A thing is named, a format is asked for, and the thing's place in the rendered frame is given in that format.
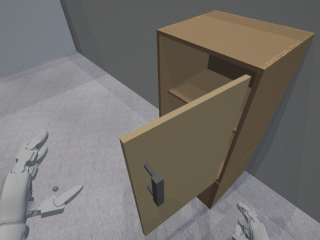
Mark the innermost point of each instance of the robot left forearm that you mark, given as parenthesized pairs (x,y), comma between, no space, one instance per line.
(14,231)

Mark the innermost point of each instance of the right robot hand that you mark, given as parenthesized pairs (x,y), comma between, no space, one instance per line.
(254,231)

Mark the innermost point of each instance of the left robot hand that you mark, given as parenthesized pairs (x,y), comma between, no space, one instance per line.
(16,189)

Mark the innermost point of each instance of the cupboard door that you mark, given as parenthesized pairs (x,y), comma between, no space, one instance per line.
(186,147)

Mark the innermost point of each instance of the handle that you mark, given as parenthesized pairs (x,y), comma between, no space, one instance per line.
(157,189)

